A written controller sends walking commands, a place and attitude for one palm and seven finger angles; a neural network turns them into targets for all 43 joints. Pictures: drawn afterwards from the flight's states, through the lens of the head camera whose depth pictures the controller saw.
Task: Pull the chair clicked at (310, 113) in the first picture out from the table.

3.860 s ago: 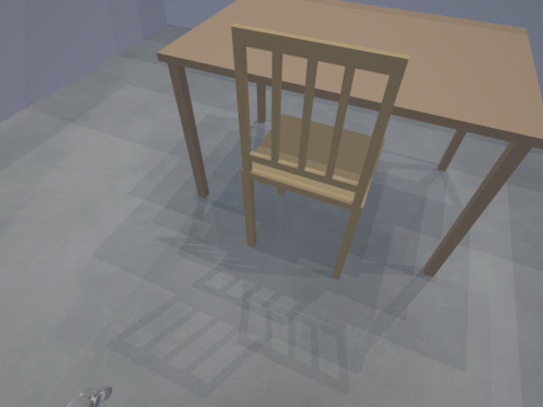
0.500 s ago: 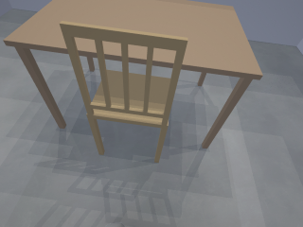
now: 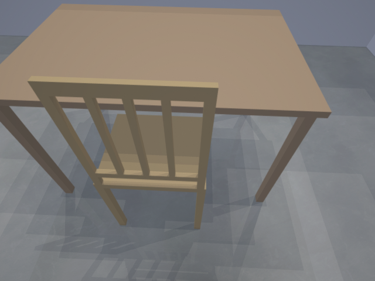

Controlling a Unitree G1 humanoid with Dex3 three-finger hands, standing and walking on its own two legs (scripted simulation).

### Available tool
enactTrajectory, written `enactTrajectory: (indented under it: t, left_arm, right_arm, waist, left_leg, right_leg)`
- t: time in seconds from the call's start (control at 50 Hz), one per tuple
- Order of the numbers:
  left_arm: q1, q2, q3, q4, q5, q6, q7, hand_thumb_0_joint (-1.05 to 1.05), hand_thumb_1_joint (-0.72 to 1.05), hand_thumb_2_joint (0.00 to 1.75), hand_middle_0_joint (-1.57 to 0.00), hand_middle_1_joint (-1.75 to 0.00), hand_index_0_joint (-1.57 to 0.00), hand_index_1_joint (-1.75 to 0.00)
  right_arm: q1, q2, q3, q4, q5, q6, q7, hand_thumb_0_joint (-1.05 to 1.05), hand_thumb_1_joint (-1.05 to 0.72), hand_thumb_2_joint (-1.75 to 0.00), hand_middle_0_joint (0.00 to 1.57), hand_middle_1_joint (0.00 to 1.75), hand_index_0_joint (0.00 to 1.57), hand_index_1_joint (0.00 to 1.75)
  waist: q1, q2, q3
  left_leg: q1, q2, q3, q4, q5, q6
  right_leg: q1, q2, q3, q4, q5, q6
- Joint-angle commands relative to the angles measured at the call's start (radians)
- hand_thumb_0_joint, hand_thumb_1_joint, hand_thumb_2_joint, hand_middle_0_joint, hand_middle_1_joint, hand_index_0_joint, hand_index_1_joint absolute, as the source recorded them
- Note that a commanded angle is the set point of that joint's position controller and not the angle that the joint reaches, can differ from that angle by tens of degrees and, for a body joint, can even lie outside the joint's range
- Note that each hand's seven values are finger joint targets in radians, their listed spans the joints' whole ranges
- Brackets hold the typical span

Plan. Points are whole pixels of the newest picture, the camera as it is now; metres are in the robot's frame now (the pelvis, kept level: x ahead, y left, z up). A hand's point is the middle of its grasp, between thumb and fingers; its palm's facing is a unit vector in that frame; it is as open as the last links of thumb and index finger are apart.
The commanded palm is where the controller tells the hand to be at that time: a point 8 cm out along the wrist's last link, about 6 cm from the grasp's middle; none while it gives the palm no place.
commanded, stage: come to a stop and stand still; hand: left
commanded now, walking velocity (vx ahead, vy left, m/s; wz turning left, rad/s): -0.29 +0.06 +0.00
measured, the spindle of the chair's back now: (138, 142) +0.48 +0.17 -0.05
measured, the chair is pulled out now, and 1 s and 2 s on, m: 0.00 0.00 0.00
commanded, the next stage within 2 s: look again from close up in 0.78 s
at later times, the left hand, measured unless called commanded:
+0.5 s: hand out of the picture +0.04 +0.19 -0.17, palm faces +0.00 -0.97 -0.26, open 7.3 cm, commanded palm none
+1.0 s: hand out of the picture -0.03 +0.18 -0.18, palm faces +0.00 -0.98 -0.19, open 7.3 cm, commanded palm none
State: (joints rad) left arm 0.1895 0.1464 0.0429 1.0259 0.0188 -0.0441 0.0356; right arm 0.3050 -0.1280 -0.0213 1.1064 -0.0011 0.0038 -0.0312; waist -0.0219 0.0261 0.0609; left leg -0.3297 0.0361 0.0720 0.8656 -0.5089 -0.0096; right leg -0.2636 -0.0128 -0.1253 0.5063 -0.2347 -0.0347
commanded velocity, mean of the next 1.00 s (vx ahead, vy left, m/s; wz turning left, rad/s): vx -0.01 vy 0.02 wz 0.00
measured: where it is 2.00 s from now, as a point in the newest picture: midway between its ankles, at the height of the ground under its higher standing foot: outside the picture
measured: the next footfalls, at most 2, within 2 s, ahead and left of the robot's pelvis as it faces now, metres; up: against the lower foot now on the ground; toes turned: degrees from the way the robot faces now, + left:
left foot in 0.10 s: +0.04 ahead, +0.11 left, +0.00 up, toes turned +1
right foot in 0.48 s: -0.02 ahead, -0.12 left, +0.00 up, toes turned -1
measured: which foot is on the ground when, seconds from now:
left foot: up 0.00-0.08, down 0.10-1.00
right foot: down 0.00-0.12, up 0.14-0.46, down 0.48-1.00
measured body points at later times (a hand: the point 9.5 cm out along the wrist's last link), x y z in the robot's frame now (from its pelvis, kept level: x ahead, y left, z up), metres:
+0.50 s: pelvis -0.02 -0.01 +0.00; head +0.02 -0.02 +0.45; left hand +0.04 +0.24 -0.15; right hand +0.04 -0.25 -0.16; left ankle +0.03 +0.12 -0.73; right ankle -0.06 -0.12 -0.74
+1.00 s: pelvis -0.02 +0.01 +0.00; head +0.00 +0.02 +0.45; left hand -0.02 +0.23 -0.16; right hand +0.00 -0.22 -0.15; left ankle +0.00 +0.11 -0.74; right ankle -0.06 -0.12 -0.73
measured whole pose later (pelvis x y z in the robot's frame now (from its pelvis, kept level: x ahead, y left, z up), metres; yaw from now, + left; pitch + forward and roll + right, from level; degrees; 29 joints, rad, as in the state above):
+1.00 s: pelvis -0.02 +0.01 +0.00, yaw -1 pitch -1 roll -2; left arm 0.30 0.14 0.01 1.08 0.02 -0.03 0.05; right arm 0.25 -0.17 -0.01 1.03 -0.01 0.01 -0.02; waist -0.01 0.02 0.08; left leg -0.29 0.02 0.03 0.59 -0.27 0.02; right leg -0.17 0.01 -0.04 0.50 -0.31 0.01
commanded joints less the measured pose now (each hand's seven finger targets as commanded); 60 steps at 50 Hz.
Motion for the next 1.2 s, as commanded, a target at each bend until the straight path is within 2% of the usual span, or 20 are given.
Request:
enactTrajectory:
  t: [0.0, 0.06, 0.1, 0.12, 0.22, 0.4, 0.42, 0.46, 0.5, 0.52, 0.72, 0.84, 0.86, 0.88, 0.9, 0.94, 0.98, 1.02, 1.08, 1.18]
  left_arm:
    - [0.03, 0.15, 0.028, -0.03, -0.001, 0.029, 0.014, 0.0, 0.9, 0.9, -0.2, -0.3, -0.2, -0.3]
    - [0.035, 0.13, 0.032, -0.034, -0.012, 0.052, 0.008, 0.0, 0.9, 0.9, -0.2, -0.3, -0.2, -0.3]
    - [0.066, 0.087, 0.022, -0.043, -0.015, 0.067, 0.009, 0.0, 0.9, 0.9, -0.2, -0.3, -0.2, -0.3]
    - [0.057, 0.089, 0.021, -0.039, -0.01, 0.074, 0.012, 0.0, 0.9, 0.9, -0.2, -0.3, -0.2, -0.3]
    - [0.051, 0.089, 0.021, -0.025, -0.007, 0.084, 0.005, 0.0, 0.9, 0.9, -0.2, -0.3, -0.2, -0.3]
    - [0.113, 0.088, 0.014, -0.021, -0.003, 0.079, -0.003, 0.0, 0.9, 0.9, -0.2, -0.3, -0.2, -0.3]
    - [0.134, 0.105, 0.01, -0.006, 0.001, 0.069, -0.001, 0.0, 0.9, 0.9, -0.2, -0.3, -0.2, -0.3]
    - [0.074, 0.173, 0.001, 0.001, 0.003, 0.045, 0.002, 0.0, 0.9, 0.9, -0.2, -0.3, -0.2, -0.3]
    - [0.02, 0.185, -0.001, -0.006, 0.0, 0.04, -0.005, 0.0, 0.9, 0.9, -0.2, -0.3, -0.2, -0.3]
    - [0.025, 0.18, 0.0, 0.002, 0.0, 0.034, -0.004, 0.0, 0.9, 0.9, -0.2, -0.3, -0.2, -0.3]
    - [0.111, 0.159, 0.018, 0.043, -0.006, 0.026, 0.009, 0.0, 0.9, 0.9, -0.2, -0.3, -0.2, -0.3]
    - [0.102, 0.111, 0.008, 0.051, -0.009, 0.041, 0.01, 0.0, 0.9, 0.9, -0.2, -0.3, -0.2, -0.3]
    - [0.263, 0.117, -0.011, 0.087, 0.002, -0.003, 0.048, 0.0, 0.9, 0.9, -0.2, -0.3, -0.2, -0.3]
    - [0.218, 0.18, -0.006, 0.033, 0.005, -0.015, 0.038, 0.0, 0.9, 0.9, -0.2, -0.3, -0.2, -0.3]
    - [0.183, 0.155, -0.011, 0.018, 0.009, -0.014, 0.03, 0.0, 0.9, 0.9, -0.2, -0.3, -0.2, -0.3]
    - [0.127, 0.172, -0.001, -0.02, 0.008, -0.007, 0.028, 0.0, 0.9, 0.9, -0.2, -0.3, -0.2, -0.3]
    - [0.146, 0.123, -0.013, -0.019, -0.004, 0.009, 0.023, 0.0, 0.9, 0.9, -0.2, -0.3, -0.2, -0.3]
    - [0.168, 0.09, -0.019, -0.014, 0.0, 0.034, 0.022, 0.0, 0.9, 0.9, -0.2, -0.3, -0.2, -0.3]
    - [0.181, 0.084, -0.03, -0.004, 0.008, 0.047, 0.009, 0.0, 0.9, 0.9, -0.2, -0.3, -0.2, -0.3]
    - [0.184, 0.101, -0.032, -0.007, 0.007, 0.045, 0.001, 0.0, 0.9, 0.9, -0.2, -0.3, -0.2, -0.3]
  right_arm:
    - [0.091, -0.021, -0.012, -0.031, 0.0, 0.013, -0.005, 0.0, -0.9, -0.9, 0.2, 0.3, 0.2, 0.3]
    - [0.101, -0.08, -0.029, -0.041, -0.012, 0.008, -0.005, 0.0, -0.9, -0.9, 0.2, 0.3, 0.2, 0.3]
    - [0.043, -0.176, -0.041, -0.08, -0.02, 0.005, -0.012, 0.0, -0.9, -0.9, 0.2, 0.3, 0.2, 0.3]
    - [0.01, -0.172, -0.041, -0.084, -0.021, 0.003, -0.017, 0.0, -0.9, -0.9, 0.2, 0.3, 0.2, 0.3]
    - [-0.045, -0.177, -0.043, -0.105, -0.027, 0.005, -0.033, 0.0, -0.9, -0.9, 0.2, 0.3, 0.2, 0.3]
    - [-0.067, -0.209, -0.065, -0.114, -0.02, 0.017, -0.014, 0.0, -0.9, -0.9, 0.2, 0.3, 0.2, 0.3]
    - [-0.073, -0.182, -0.059, -0.11, -0.014, 0.016, -0.006, 0.0, -0.9, -0.9, 0.2, 0.3, 0.2, 0.3]
    - [-0.091, -0.084, -0.029, -0.116, -0.004, 0.018, 0.007, 0.0, -0.9, -0.9, 0.2, 0.3, 0.2, 0.3]
    - [-0.111, -0.091, -0.022, -0.104, -0.019, 0.022, 0.019, 0.0, -0.9, -0.9, 0.2, 0.3, 0.2, 0.3]
    - [-0.109, -0.093, -0.019, -0.09, -0.021, 0.024, 0.018, 0.0, -0.9, -0.9, 0.2, 0.3, 0.2, 0.3]
    - [-0.032, -0.113, -0.013, -0.042, -0.011, 0.015, 0.0, 0.0, -0.9, -0.9, 0.2, 0.3, 0.2, 0.3]
    - [0.004, -0.126, -0.008, -0.02, -0.009, -0.006, -0.01, 0.0, -0.9, -0.9, 0.2, 0.3, 0.2, 0.3]
    - [-0.134, -0.133, 0.004, -0.112, -0.001, -0.032, 0.004, 0.0, -0.9, -0.9, 0.2, 0.3, 0.2, 0.3]
    - [-0.055, -0.08, 0.002, -0.141, -0.005, -0.014, 0.016, 0.0, -0.9, -0.9, 0.2, 0.3, 0.2, 0.3]
    - [-0.045, -0.083, -0.001, -0.132, -0.01, -0.01, 0.015, 0.0, -0.9, -0.9, 0.2, 0.3, 0.2, 0.3]
    - [0.032, -0.083, 0.004, -0.126, -0.009, -0.012, 0.02, 0.0, -0.9, -0.9, 0.2, 0.3, 0.2, 0.3]
    - [0.057, -0.134, 0.002, -0.116, -0.014, -0.031, 0.016, 0.0, -0.9, -0.9, 0.2, 0.3, 0.2, 0.3]
    - [0.017, -0.162, 0.002, -0.134, -0.016, -0.026, 0.008, 0.0, -0.9, -0.9, 0.2, 0.3, 0.2, 0.3]
    - [-0.033, -0.171, 0.001, -0.154, -0.015, -0.018, 0.008, 0.0, -0.9, -0.9, 0.2, 0.3, 0.2, 0.3]
    - [-0.026, -0.184, -0.005, -0.147, -0.015, -0.02, 0.013, 0.0, -0.9, -0.9, 0.2, 0.3, 0.2, 0.3]
  waist:
    - [-0.011, -0.099, -0.104]
    - [-0.002, -0.05, -0.086]
    - [0.028, 0.145, -0.094]
    - [0.027, 0.182, -0.068]
    - [0.014, 0.08, -0.081]
    - [0.025, 0.123, -0.179]
    - [0.034, 0.048, -0.17]
    - [0.003, -0.173, -0.088]
    - [0.006, -0.131, -0.013]
    - [0.01, -0.209, 0.021]
    - [0.036, -0.139, 0.054]
    - [0.034, -0.006, -0.052]
    - [0.092, -0.079, 0.026]
    - [0.03, -0.187, -0.021]
    - [0.027, -0.075, -0.04]
    - [-0.016, -0.053, -0.123]
    - [-0.002, 0.077, -0.127]
    - [0.029, 0.159, -0.029]
    - [0.044, 0.074, 0.107]
    - [0.037, 0.01, 0.033]
  left_leg:
    - [0.08, 0.016, -0.01, -0.247, 0.203, -0.029]
    - [0.194, 0.068, -0.044, -0.42, 0.605, -0.003]
    - [0.131, 0.279, -0.216, -0.495, 0.972, 0.125]
    - [0.116, 0.304, -0.243, -0.528, 1.027, 0.176]
    - [0.253, 0.29, -0.203, -0.475, 1.101, 0.218]
    - [0.213, 0.216, -0.155, -0.462, 0.678, 0.135]
    - [0.154, 0.165, -0.128, -0.431, 0.515, 0.091]
    - [0.05, 0.022, -0.035, -0.39, 0.154, -0.009]
    - [0.126, 0.012, -0.045, -0.389, 0.2, -0.016]
    - [0.1, 0.012, -0.044, -0.37, 0.211, -0.015]
    - [0.073, 0.03, -0.055, -0.376, 0.279, -0.015]
    - [0.21, 0.079, -0.121, -0.462, 0.567, 0.034]
    - [0.069, 0.055, -0.057, -0.186, 0.47, 0.009]
    - [-0.022, 0.007, -0.07, -0.168, 0.114, 0.02]
    - [-0.005, 0.011, -0.066, -0.161, 0.094, 0.018]
    - [0.081, -0.001, -0.039, -0.323, 0.216, 0.017]
    - [0.151, 0.071, -0.137, -0.382, 0.519, 0.049]
    - [0.046, 0.136, -0.23, -0.48, 0.461, 0.105]
    - [-0.077, 0.116, -0.277, -0.591, 0.099, 0.11]
    - [0.004, 0.096, -0.283, -0.636, 0.002, 0.088]
  right_leg:
    - [0.066, -0.246, 0.147, -0.084, 0.631, -0.133]
    - [-0.01, -0.154, 0.12, 0.032, 0.375, -0.035]
    - [-0.003, -0.027, 0.038, 0.172, -0.059, 0.038]
    - [-0.025, -0.007, 0.064, 0.282, -0.248, 0.043]
    - [-0.147, -0.008, 0.139, 0.419, -0.299, 0.048]
    - [0.092, 0.0, 0.087, -0.027, -0.027, 0.047]
    - [0.165, -0.015, 0.103, -0.155, 0.058, 0.046]
    - [0.098, -0.22, 0.338, -0.283, 0.01, -0.025]
    - [-0.053, -0.23, 0.342, -0.329, -0.143, -0.06]
    - [-0.043, -0.21, 0.348, -0.342, -0.117, -0.054]
    - [0.1, -0.25, 0.292, -0.209, 0.337, -0.079]
    - [0.087, -0.111, 0.172, -0.108, 0.176, 0.001]
    - [0.084, -0.186, 0.283, -0.16, 0.689, 0.039]
    - [0.137, -0.258, 0.321, -0.161, 0.625, -0.014]
    - [0.127, -0.259, 0.303, -0.144, 0.558, -0.067]
    - [0.158, -0.205, 0.21, -0.056, 0.449, -0.08]
    - [0.091, -0.085, 0.14, 0.038, 0.171, -0.018]
    - [0.066, -0.019, 0.083, 0.029, -0.167, 0.009]
    - [0.032, -0.021, 0.093, 0.017, -0.165, 0.003]
    - [0.013, -0.041, 0.121, -0.01, -0.131, 0.006]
